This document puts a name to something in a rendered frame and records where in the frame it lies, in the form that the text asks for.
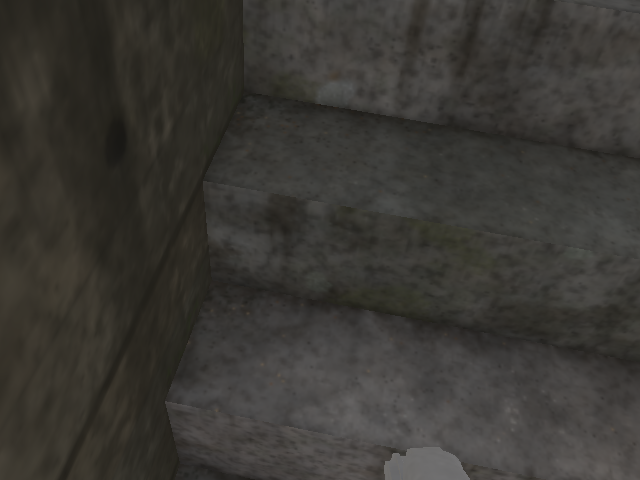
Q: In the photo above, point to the robot right thigh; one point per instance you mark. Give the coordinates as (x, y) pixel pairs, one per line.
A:
(427, 463)

